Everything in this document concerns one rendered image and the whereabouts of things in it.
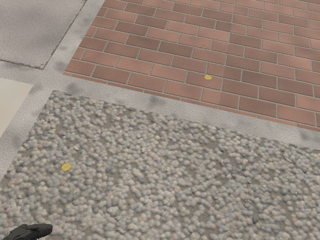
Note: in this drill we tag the left robot hand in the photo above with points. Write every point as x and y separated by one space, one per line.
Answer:
29 232

